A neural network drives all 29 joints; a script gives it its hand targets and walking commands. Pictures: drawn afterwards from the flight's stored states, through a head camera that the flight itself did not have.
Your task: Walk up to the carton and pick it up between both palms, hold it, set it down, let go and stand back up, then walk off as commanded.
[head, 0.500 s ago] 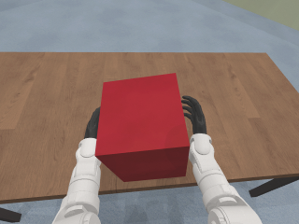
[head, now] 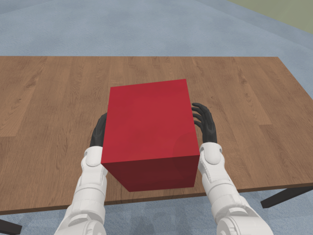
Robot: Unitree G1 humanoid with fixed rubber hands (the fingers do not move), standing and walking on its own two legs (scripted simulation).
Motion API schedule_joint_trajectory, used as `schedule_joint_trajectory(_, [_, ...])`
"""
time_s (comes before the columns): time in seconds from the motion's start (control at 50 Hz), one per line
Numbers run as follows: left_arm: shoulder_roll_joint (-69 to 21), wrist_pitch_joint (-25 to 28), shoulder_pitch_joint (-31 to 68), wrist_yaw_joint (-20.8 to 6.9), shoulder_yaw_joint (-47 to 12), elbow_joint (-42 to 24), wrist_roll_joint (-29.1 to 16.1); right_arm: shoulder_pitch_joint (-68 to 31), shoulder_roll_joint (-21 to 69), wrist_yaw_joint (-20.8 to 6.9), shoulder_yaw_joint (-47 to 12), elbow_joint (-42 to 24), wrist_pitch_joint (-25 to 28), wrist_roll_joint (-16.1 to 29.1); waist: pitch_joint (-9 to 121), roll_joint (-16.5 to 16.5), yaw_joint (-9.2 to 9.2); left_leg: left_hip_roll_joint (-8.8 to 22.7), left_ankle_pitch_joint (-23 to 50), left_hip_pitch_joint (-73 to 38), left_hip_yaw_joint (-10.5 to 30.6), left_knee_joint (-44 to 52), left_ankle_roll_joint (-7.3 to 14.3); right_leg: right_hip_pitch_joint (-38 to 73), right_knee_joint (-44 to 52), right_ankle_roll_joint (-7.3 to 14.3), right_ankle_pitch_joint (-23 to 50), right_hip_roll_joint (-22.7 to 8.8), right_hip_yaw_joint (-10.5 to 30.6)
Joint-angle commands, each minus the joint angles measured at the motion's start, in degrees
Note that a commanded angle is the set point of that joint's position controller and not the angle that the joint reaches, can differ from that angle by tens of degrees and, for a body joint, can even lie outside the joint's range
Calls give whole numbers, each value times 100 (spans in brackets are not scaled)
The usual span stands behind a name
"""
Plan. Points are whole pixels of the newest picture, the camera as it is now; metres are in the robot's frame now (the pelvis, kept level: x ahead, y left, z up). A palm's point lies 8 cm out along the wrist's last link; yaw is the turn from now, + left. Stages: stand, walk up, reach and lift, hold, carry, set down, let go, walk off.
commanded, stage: set down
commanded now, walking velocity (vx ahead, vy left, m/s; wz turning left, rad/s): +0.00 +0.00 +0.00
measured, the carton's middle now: (154, 140) +0.37 +0.00 +0.00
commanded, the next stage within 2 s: none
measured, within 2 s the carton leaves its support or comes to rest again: rests again in 0.76 s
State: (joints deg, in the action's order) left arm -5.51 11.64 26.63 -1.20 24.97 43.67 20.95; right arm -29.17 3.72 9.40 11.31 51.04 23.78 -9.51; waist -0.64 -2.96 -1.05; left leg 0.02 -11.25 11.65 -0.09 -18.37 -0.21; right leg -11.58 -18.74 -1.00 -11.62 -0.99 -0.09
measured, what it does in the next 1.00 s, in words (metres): stands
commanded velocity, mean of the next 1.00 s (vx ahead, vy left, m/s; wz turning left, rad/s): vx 0.00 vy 0.00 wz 0.00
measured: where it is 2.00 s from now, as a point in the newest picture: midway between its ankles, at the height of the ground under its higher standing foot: outside the picture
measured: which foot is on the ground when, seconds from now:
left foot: down 0.00-1.00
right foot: down 0.00-1.00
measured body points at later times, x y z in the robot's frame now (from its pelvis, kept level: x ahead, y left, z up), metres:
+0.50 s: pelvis +0.00 +0.00 +0.00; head +0.06 +0.02 +0.45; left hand +0.37 +0.15 +0.00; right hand +0.37 -0.15 +0.04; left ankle -0.02 +0.12 -0.75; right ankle -0.03 -0.13 -0.75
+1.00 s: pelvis -0.01 +0.01 -0.01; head +0.06 +0.03 +0.44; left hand +0.38 +0.18 -0.01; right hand +0.36 -0.15 +0.00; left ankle -0.02 +0.12 -0.75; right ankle -0.03 -0.13 -0.75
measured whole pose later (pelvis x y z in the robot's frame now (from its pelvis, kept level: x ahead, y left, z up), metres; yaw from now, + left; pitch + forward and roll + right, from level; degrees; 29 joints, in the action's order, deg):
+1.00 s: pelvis -0.01 +0.01 -0.01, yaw -1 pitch +14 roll -2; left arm 5.0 20.0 32.7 1.8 12.1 60.5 7.4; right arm -31.5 0.2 8.4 7.4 62.9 27.0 4.3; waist 7.2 -1.1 -1.0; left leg 1.5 -12.9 27.0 -0.1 -25.9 -0.2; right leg -23.6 -18.7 -1.0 -9.2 0.4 -0.1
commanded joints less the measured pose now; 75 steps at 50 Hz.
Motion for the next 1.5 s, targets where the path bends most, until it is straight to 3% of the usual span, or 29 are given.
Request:
schedule_joint_trajectory(0.0, [-2456, 449, 2566, -659, -1663, 480, 93, -1511, 3517, -697, -1040, 867, 136, -978, 1627, 238, 98, -34, 1476, 30, -642, 85, -22, 1591, 114, -121, 2665, 71, -156])
schedule_joint_trajectory(0.04, [-2549, 473, 2703, -633, -1725, 342, 92, -1466, 3469, -725, -1002, 880, 111, -1021, 1677, 324, -59, -6, 1690, -181, -629, 49, -61, 1452, 176, -94, 2534, 133, -266])
schedule_joint_trajectory(0.12, [-2440, 504, 2669, -610, -1661, 499, 125, -1635, 3382, -758, -857, 919, 179, -1104, 1710, 347, 74, 12, 1751, -152, -612, -60, -109, 1252, 120, -60, 2397, 148, -278])
schedule_joint_trajectory(0.16, [-2511, 540, 2521, -594, -1707, 448, 103, -1424, 3372, -750, -778, 962, 209, -1088, 1707, 374, -58, 38, 1983, -322, -567, -107, -118, 1268, 177, -39, 2506, 175, -301])
schedule_joint_trajectory(0.18, [-2445, 541, 2494, -605, -1591, 442, 176, -1425, 3422, -745, -888, 893, 258, -1092, 1873, 270, 116, 44, 1998, -298, -570, -60, -114, 1320, 136, -66, 2606, 174, -278])
schedule_joint_trajectory(0.24, [-2446, 561, 2409, -617, -1568, 617, 175, -1440, 3296, -742, -756, 901, 272, -1120, 1678, 298, 30, -1, 1743, -149, -566, 7, -71, 1264, 223, -66, 2378, 126, -281])
schedule_joint_trajectory(0.3, [-2318, 530, 2285, -658, -1375, 684, 299, -1352, 3334, -753, -936, 948, 234, -1072, 1474, 247, 198, -20, 1574, -10, -630, 4, 9, 1473, 90, -123, 2594, 75, -236])
schedule_joint_trajectory(0.5, [-2015, 605, 2175, -562, -1219, 580, 253, -1123, 3028, -709, -588, 950, 264, -1141, 1637, 256, 69, -4, 1621, -80, -552, 6, -8, 1340, 151, -103, 2452, 104, -234])
schedule_joint_trajectory(0.54, [-1438, 611, 2124, -494, -942, 771, 232, -1130, 2562, -674, -514, 913, 228, -1041, 1617, 229, 191, -22, 1486, 85, -595, 19, 12, 1397, 75, -136, 2424, 86, -208])
schedule_joint_trajectory(0.62, [-276, 575, 1986, -229, -631, 830, -25, -1070, 1339, -424, -330, 1013, 228, -695, 1635, 190, 262, -9, 1459, 184, -626, 4, 37, 1496, -1, -169, 2733, 63, -132])
schedule_joint_trajectory(0.7, [1054, 597, 1952, 188, -728, 818, -865, -1285, -402, -38, -690, 1221, 293, 505, 2109, 253, 309, -13, 1925, 261, -612, -280, -101, 1438, -317, -144, 3470, 181, 0])
schedule_joint_trajectory(0.76, [1159, 737, 2171, 324, -905, 1152, -1239, -1821, -555, -50, -1022, 1352, 448, 1171, 2417, 421, 490, -18, 2248, 473, -535, -614, -217, 1115, -452, -58, 3603, 224, 91])
schedule_joint_trajectory(0.86, [1625, 1054, 2545, 434, -1068, 1546, -1705, -2421, -1001, -86, -1102, 970, 663, 1504, 3463, 406, 504, -67, 2489, 884, -520, -976, -319, 1007, -751, -36, 3697, 263, 75])
schedule_joint_trajectory(0.92, [1603, 1072, 2446, 448, -1318, 1961, -1921, -2514, -1330, -134, -1182, 1336, 570, 1794, 3345, 466, 328, -25, 2656, 805, -377, -1101, -423, 580, -763, 3, 3499, 320, 17])
schedule_joint_trajectory(0.96, [1630, 1099, 2583, 500, -1493, 1358, -2134, -2522, -1458, -173, -1300, 913, 548, 2057, 4060, 617, 278, -48, 3108, 312, -384, -1222, -485, 584, -712, 70, 3385, 407, -55])
schedule_joint_trajectory(1.08, [1706, 723, 2911, 517, -1896, 1556, -2346, -2616, -1915, -313, -1402, 1792, 11, 2401, 3215, 1026, 185, 118, 2830, -325, -173, -1138, -622, -527, -262, 204, 1583, 529, -282])
schedule_joint_trajectory(1.1, [1880, 619, 3131, 576, -1958, 761, -2487, -2806, -2127, -332, -1426, 1152, -44, 2561, 3835, 1186, 186, 87, 3071, -667, -201, -1171, -679, -283, -275, 248, 1762, 563, -302])
schedule_joint_trajectory(1.12, [1803, 490, 3158, 572, -2002, 1197, -2469, -2822, -2119, -367, -1491, 1494, -171, 2676, 3189, 1146, 145, 85, 2761, -520, -142, -1104, -658, -543, -199, 275, 1403, 531, -245])
schedule_joint_trajectory(1.14, [2000, 394, 3408, 601, -2025, 442, -2548, -2975, -2248, -372, -1514, 905, -310, 2735, 3677, 1175, 239, 81, 2935, -753, -156, -1056, -684, -260, -223, 250, 1574, 558, -271])
schedule_joint_trajectory(1.16, [1887, 268, 3181, 561, -2066, 1244, -2557, -2903, -2269, -388, -1300, 1432, -442, 2677, 2873, 1127, 100, 82, 2408, -453, -103, -1011, -625, -639, -125, 268, 1097, 523, -276])
schedule_joint_trajectory(1.18, [2105, 204, 3540, 631, -2069, 14, -2708, -3190, -2404, -394, -1407, 326, -481, 2737, 3977, 1124, 226, 61, 2809, -875, -130, -1042, -626, -202, -213, 221, 1604, 561, -287])
schedule_joint_trajectory(1.2, [2105, -20, 3326, 595, -1997, 720, -2711, -3136, -2438, -400, -1423, 594, -683, 2798, 3272, 786, 168, 52, 2482, -565, -73, -1000, -524, -353, -167, 194, 1412, 549, -221])
schedule_joint_trajectory(1.26, [2182, -329, 3551, 610, -2223, 105, -2955, -3425, -2540, -439, -1449, -74, -1047, 2887, 3505, 732, 122, 53, 2505, -806, -101, -941, -469, -59, -151, 160, 1655, 529, -215])
schedule_joint_trajectory(1.3, [2399, -561, 3659, 576, -2213, 608, -3031, -3457, -2605, -450, -1520, 91, -1313, 2955, 2900, 679, 219, 29, 1958, -497, -84, -838, -424, -106, -138, 111, 1191, 499, -181])
schedule_joint_trajectory(1.32, [2424, -665, 3631, 584, -2227, -2, -3089, -3492, -2651, -444, -1459, -348, -1373, 2959, 3215, 571, 160, 27, 2122, -666, -120, -787, -419, 185, -151, 112, 1465, 532, -224])
schedule_joint_trajectory(1.34, [2287, -842, 3458, 555, -2247, 835, -3052, -3475, -2567, -476, -1544, 161, -1544, 3065, 2537, 530, 210, 40, 1735, -385, -55, -780, -359, -108, -138, 131, 1131, 495, -132])
schedule_joint_trajectory(1.36, [2566, -910, 3751, 562, -2146, 132, -3144, -3762, -2608, -472, -1682, -582, -1623, 3079, 3166, 355, 347, 33, 2000, -514, -113, -749, -302, 329, -162, 78, 1519, 486, -99])
schedule_joint_trajectory(1.38, [2572, -1021, 3838, 529, -2162, 719, -3122, -3783, -2580, -487, -1614, -51, -1795, 3025, 2464, 380, 290, 0, 1435, -199, -156, -644, -273, 113, -104, 85, 1023, 417, -66])
schedule_joint_trajectory(1.48, [2736, -1280, 4370, 566, -2312, 365, -3391, -4171, -2624, -483, -1371, -459, -2244, 2883, 2341, 325, 207, 12, 645, -101, -125, -376, -267, 133, 6, 75, 426, 357, -74])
